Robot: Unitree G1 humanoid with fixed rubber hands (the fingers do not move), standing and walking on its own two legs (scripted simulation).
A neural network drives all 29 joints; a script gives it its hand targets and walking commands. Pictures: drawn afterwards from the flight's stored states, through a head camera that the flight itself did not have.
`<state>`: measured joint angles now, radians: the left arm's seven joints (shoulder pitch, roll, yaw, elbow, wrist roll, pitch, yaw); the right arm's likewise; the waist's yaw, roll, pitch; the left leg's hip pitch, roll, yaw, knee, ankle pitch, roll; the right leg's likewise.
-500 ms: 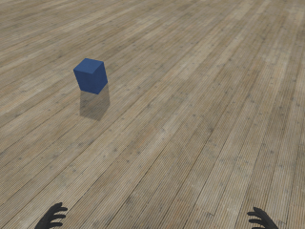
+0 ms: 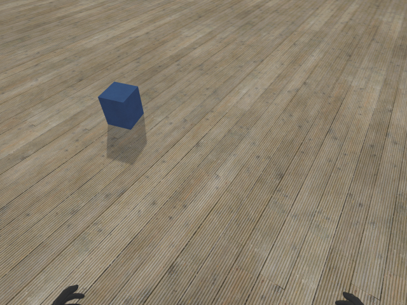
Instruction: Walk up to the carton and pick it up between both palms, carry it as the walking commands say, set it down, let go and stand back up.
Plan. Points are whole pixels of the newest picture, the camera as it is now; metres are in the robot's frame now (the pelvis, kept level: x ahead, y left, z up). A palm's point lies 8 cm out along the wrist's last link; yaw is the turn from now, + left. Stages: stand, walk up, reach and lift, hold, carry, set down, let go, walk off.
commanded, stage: stand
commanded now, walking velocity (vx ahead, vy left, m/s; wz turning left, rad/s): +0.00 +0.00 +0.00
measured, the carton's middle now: (122, 105) +1.54 +0.65 -0.65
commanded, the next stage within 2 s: walk up in 0.56 s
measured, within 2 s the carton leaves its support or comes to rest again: neither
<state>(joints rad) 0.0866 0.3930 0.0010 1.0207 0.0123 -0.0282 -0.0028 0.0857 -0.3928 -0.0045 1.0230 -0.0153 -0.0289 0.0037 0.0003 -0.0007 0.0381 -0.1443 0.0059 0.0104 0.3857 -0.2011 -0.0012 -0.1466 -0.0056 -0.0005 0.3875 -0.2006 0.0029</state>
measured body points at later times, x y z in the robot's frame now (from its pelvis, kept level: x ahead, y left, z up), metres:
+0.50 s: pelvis +0.00 +0.00 +0.00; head +0.01 +0.00 +0.45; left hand +0.11 +0.32 -0.11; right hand +0.11 -0.32 -0.11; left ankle +0.01 +0.12 -0.74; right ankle +0.01 -0.12 -0.74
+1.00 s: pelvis +0.03 +0.00 -0.01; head +0.04 -0.01 +0.44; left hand +0.04 +0.27 -0.14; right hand +0.08 -0.28 -0.16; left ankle -0.01 +0.11 -0.70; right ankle +0.02 -0.13 -0.75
